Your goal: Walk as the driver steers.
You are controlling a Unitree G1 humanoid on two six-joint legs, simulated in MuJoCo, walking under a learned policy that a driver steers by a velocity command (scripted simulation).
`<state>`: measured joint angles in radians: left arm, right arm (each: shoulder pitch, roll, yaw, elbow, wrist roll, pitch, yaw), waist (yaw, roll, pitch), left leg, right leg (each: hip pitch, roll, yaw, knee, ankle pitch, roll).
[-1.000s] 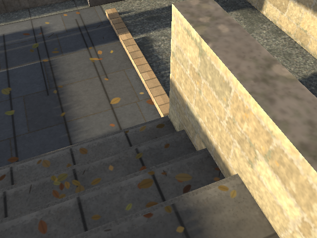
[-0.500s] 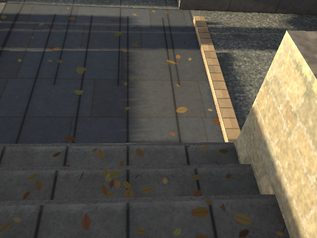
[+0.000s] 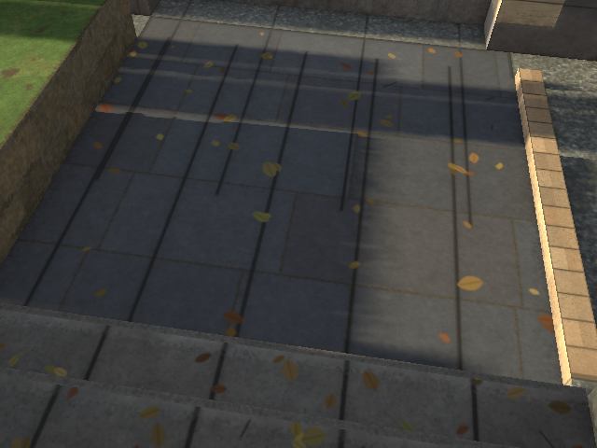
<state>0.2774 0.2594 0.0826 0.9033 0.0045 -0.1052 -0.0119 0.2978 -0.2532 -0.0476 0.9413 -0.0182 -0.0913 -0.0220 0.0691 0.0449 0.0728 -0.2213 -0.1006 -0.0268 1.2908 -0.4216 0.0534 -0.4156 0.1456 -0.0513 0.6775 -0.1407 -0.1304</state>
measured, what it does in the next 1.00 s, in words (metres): goes down, turning right: left foot 0.15 m lower, then right foot 0.15 m lower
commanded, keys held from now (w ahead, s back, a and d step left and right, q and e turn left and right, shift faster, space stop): w+e+shift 0.72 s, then w+shift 0.28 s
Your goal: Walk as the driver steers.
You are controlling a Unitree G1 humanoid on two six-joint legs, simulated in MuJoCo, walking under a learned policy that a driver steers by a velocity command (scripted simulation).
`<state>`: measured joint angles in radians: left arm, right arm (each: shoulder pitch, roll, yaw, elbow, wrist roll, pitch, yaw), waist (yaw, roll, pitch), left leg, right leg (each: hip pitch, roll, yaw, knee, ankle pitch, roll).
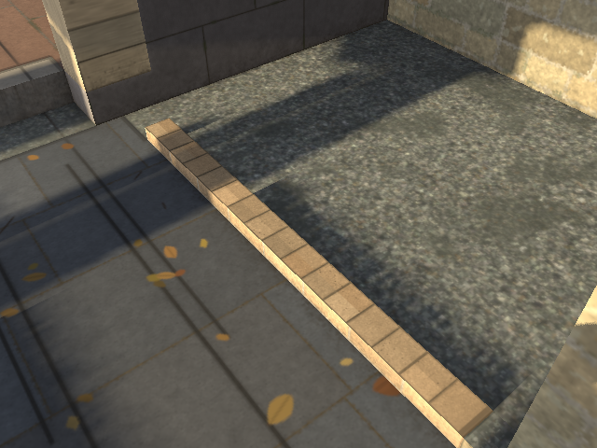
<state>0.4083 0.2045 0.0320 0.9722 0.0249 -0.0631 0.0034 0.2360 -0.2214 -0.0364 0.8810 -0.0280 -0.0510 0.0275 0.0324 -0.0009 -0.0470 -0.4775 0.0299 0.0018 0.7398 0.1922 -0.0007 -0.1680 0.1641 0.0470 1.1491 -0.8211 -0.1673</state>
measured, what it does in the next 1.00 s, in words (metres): goes down, turning left: left foot 0.15 m lower, then right foot 0.15 m lower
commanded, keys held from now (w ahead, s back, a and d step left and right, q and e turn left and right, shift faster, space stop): w+shift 0.08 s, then w+q+shift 0.92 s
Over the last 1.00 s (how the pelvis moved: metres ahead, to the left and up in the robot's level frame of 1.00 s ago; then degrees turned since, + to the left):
0.69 -0.10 -0.39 -44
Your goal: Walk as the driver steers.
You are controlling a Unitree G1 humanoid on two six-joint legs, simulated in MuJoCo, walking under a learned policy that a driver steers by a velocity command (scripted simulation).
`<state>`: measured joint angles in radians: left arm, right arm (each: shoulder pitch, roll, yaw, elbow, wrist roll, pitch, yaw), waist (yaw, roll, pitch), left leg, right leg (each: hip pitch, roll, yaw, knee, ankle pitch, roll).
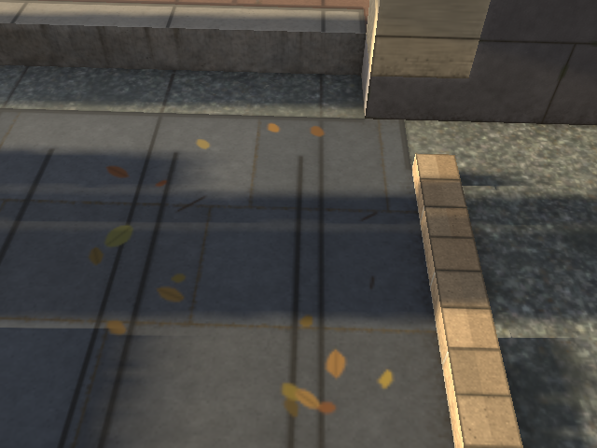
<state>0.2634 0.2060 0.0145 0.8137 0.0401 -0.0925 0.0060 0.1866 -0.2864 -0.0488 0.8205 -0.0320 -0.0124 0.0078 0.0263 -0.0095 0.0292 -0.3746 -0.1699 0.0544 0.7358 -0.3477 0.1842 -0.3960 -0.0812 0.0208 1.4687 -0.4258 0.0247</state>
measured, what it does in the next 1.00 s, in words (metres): walks ahead, turning left: right foot, then left foot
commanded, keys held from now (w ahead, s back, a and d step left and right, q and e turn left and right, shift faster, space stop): w+q+shift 0.04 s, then q+shift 0.46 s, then shift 0.50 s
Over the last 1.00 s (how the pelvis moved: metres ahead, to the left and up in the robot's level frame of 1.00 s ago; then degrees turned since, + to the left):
0.83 0.13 -0.23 40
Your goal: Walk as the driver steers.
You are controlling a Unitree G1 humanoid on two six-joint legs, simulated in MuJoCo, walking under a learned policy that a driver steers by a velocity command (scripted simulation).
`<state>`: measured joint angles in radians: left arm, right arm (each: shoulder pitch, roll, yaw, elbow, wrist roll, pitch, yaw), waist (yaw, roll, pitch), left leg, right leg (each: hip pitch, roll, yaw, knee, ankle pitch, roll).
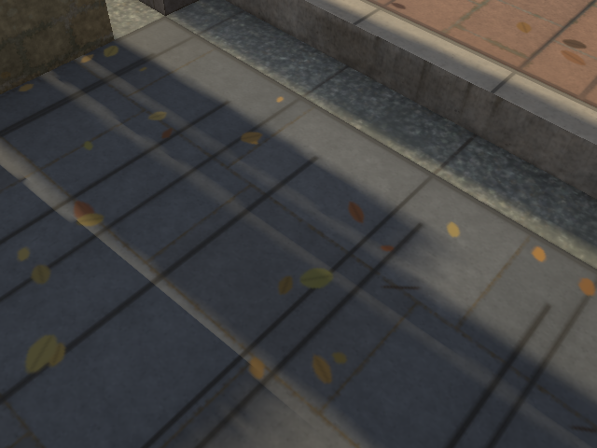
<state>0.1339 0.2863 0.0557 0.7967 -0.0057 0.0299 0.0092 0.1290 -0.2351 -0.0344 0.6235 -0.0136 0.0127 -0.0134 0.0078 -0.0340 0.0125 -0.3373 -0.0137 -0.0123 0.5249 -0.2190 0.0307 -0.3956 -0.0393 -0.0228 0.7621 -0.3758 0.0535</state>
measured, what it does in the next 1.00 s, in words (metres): walks ahead: right foot, then left foot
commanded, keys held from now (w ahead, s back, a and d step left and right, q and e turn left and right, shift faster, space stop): shift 0.54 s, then w+shift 0.28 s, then w+e+shift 0.18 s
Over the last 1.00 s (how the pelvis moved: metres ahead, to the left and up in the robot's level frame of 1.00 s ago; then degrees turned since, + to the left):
0.34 -0.02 0.03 41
